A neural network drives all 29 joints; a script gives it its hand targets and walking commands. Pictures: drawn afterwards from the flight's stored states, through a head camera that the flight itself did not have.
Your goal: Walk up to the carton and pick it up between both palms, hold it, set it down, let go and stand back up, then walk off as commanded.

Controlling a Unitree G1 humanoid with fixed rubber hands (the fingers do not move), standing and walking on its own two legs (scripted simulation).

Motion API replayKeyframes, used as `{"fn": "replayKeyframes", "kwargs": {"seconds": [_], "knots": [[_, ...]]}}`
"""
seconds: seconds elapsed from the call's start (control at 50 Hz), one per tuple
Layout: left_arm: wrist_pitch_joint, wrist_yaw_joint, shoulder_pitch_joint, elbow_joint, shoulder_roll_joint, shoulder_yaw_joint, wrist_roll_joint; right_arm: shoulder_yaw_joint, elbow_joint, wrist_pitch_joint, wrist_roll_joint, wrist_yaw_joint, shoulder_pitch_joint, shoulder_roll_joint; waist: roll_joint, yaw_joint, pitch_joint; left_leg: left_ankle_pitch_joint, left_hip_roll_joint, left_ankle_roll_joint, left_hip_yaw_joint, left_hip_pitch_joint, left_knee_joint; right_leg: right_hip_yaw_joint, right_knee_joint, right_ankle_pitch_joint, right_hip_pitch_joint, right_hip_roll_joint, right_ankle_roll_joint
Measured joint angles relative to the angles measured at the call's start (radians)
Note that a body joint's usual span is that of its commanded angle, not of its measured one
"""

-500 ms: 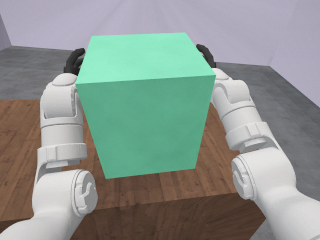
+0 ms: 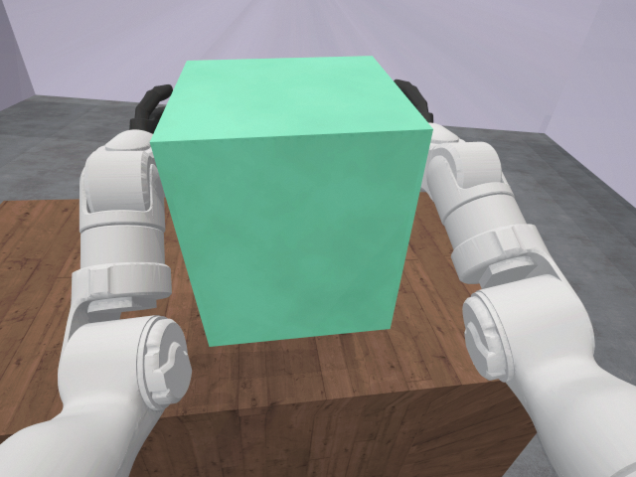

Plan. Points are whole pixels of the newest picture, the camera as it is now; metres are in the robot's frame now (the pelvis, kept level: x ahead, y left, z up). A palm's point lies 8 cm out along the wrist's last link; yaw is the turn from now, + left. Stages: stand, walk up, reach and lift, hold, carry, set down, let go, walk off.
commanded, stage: hold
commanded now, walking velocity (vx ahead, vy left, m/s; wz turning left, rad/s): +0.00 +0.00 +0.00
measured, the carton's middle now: (291, 199) +0.35 +0.01 +0.25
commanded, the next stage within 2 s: none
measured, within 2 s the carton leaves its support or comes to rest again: neither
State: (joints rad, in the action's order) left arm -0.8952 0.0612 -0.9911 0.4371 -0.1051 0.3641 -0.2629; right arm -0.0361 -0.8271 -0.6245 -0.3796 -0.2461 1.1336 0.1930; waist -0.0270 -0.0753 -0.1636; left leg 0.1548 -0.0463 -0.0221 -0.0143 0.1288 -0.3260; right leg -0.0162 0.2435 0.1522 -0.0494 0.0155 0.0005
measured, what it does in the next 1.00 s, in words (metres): stands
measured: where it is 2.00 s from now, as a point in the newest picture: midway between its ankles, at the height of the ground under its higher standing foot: outside the picture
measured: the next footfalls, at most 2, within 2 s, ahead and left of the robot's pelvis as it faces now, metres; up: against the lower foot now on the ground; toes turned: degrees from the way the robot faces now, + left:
none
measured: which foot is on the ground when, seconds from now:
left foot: down 0.00-1.00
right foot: down 0.00-1.00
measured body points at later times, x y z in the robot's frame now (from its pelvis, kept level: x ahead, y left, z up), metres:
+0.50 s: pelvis +0.00 +0.01 +0.00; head -0.08 +0.03 +0.44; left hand +0.39 +0.17 +0.29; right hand +0.39 -0.14 +0.31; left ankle +0.02 +0.13 -0.75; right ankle -0.01 -0.12 -0.75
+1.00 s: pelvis +0.00 +0.00 +0.00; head -0.08 +0.02 +0.44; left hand +0.39 +0.16 +0.30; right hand +0.39 -0.14 +0.31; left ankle +0.02 +0.13 -0.75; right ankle -0.01 -0.12 -0.75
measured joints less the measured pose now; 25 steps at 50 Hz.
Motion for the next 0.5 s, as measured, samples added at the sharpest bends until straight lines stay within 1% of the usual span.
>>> {"fn": "replayKeyframes", "kwargs": {"seconds": [0.1, 0.26, 0.5], "knots": [[0.005, 0.002, -0.002, 0.008, -0.004, 0.0, 0.004, -0.008, 0.004, -0.004, -0.008, -0.007, -0.001, 0.002, 0.003, -0.003, -0.003, 0.003, 0.0, 0.0, 0.0, 0.002, -0.003, 0.0, -0.001, 0.002, 0.0, 0.0, 0.001], [0.0, 0.004, 0.011, -0.015, 0.004, 0.0, 0.0, -0.027, 0.024, -0.011, -0.028, -0.013, -0.012, 0.011, 0.008, -0.004, -0.002, 0.009, 0.003, 0.003, -0.003, -0.004, -0.005, 0.003, -0.004, 0.003, 0.008, -0.004, 0.005], [-0.012, -0.004, 0.025, -0.05, 0.007, -0.014, 0.002, -0.019, 0.039, -0.016, -0.035, -0.011, -0.016, 0.012, 0.001, -0.005, 0.001, 0.007, 0.004, 0.003, -0.005, 0.004, -0.008, 0.006, -0.004, -0.001, 0.0, -0.005, 0.006]]}}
